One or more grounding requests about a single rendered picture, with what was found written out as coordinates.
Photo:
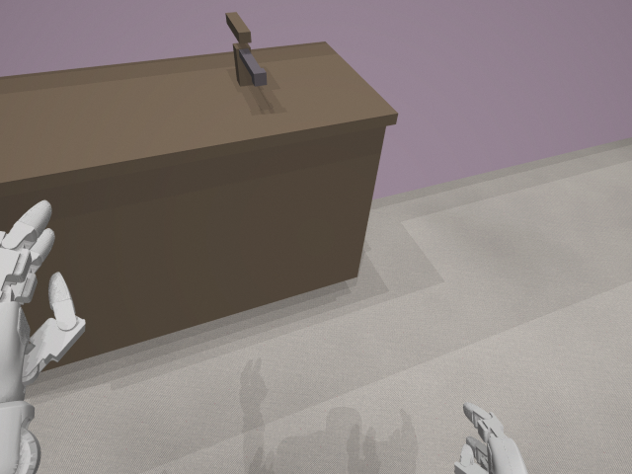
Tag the robot left forearm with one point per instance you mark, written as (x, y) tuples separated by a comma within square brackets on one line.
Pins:
[(19, 448)]

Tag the right robot hand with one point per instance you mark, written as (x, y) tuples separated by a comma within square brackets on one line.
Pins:
[(500, 456)]

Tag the counter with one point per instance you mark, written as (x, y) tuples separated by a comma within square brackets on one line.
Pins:
[(181, 193)]

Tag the tap lever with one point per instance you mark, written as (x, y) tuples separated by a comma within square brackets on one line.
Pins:
[(258, 74)]

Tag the left robot hand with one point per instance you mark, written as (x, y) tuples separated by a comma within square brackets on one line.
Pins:
[(22, 252)]

